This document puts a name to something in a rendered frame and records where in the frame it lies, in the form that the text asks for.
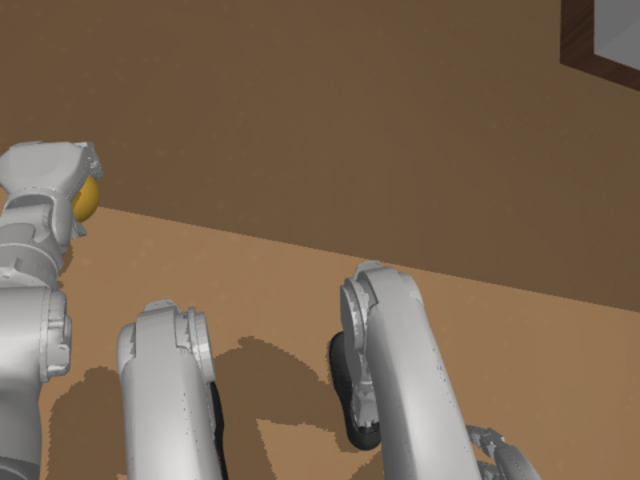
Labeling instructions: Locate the left robot arm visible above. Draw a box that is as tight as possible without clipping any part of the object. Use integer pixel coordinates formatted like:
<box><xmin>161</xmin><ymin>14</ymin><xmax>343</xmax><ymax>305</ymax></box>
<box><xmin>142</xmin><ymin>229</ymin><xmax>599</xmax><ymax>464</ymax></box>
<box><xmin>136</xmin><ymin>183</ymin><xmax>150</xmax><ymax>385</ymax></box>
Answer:
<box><xmin>0</xmin><ymin>188</ymin><xmax>73</xmax><ymax>480</ymax></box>

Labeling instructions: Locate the left robot foot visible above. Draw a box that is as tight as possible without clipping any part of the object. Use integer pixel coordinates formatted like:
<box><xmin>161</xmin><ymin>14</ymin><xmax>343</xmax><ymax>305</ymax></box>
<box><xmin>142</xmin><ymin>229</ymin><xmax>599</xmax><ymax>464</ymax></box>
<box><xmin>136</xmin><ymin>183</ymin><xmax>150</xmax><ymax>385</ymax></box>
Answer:
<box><xmin>210</xmin><ymin>382</ymin><xmax>228</xmax><ymax>480</ymax></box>

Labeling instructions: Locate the right robot foot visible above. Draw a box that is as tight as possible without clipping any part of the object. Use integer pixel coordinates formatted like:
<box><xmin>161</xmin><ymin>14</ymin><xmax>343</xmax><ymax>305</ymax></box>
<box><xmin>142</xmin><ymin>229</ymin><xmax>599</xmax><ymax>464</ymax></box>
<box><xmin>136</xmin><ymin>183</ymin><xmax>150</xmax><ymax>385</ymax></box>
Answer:
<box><xmin>329</xmin><ymin>331</ymin><xmax>381</xmax><ymax>451</ymax></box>

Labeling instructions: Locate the left robot hand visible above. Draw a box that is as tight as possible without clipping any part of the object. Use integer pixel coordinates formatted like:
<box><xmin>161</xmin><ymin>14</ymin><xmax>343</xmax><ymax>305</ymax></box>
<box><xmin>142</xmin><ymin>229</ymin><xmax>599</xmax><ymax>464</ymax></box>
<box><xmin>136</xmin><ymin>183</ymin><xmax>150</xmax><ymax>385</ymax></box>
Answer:
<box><xmin>0</xmin><ymin>141</ymin><xmax>103</xmax><ymax>239</ymax></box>

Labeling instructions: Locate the ball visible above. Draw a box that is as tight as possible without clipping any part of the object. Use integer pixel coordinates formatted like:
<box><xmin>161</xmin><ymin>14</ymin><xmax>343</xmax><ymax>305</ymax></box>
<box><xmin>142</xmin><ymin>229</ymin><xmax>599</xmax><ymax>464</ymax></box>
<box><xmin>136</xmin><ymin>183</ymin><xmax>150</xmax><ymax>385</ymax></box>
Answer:
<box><xmin>71</xmin><ymin>174</ymin><xmax>100</xmax><ymax>223</ymax></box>

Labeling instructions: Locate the right robot hand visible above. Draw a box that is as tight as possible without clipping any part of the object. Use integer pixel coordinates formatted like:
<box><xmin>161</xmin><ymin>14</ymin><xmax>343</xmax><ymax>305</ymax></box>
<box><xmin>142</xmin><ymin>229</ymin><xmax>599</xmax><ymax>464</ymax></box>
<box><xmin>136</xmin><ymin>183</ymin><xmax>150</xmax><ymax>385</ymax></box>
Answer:
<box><xmin>465</xmin><ymin>425</ymin><xmax>542</xmax><ymax>480</ymax></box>

